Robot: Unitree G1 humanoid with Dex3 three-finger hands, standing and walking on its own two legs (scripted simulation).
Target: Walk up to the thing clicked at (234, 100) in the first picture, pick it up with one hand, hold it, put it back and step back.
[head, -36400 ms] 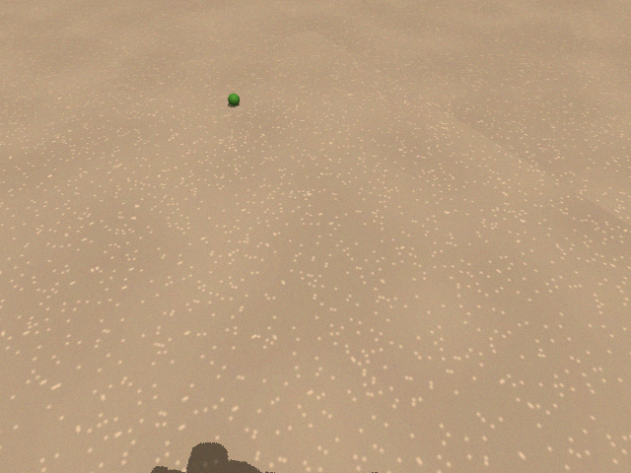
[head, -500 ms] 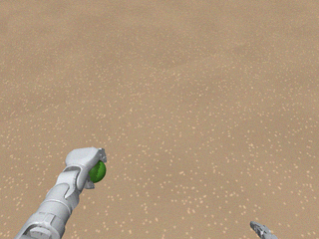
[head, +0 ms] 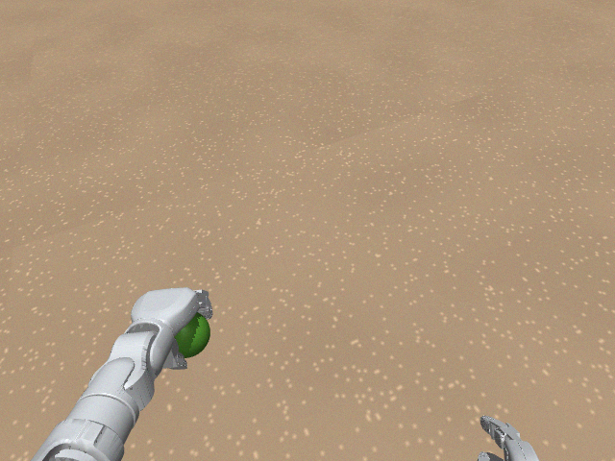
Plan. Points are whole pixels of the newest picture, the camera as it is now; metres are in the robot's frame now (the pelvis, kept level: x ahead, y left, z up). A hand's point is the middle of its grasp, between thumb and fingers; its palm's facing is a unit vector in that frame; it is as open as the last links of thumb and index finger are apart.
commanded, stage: hold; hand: left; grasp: from above
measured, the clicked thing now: (186, 333) +0.32 +0.22 -0.06
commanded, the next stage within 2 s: crouch in 1.08 s
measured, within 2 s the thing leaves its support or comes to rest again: neither
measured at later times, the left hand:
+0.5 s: hand (173, 342) +0.28 +0.22 -0.02, palm faces -0.44 -0.06 -0.90, open 9.7 cm
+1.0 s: hand (171, 344) +0.28 +0.22 -0.02, palm faces -0.44 -0.06 -0.89, open 9.7 cm
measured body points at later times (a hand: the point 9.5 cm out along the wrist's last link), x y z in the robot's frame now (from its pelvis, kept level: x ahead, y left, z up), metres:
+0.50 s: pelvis -0.01 +0.00 +0.01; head -0.01 -0.03 +0.46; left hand +0.30 +0.22 +0.03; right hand +0.15 -0.26 -0.11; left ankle +0.00 +0.14 -0.73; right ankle +0.02 -0.14 -0.73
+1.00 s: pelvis -0.01 +0.00 +0.01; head -0.01 -0.02 +0.46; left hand +0.30 +0.22 +0.03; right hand +0.14 -0.25 -0.10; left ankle +0.00 +0.14 -0.73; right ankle +0.02 -0.14 -0.73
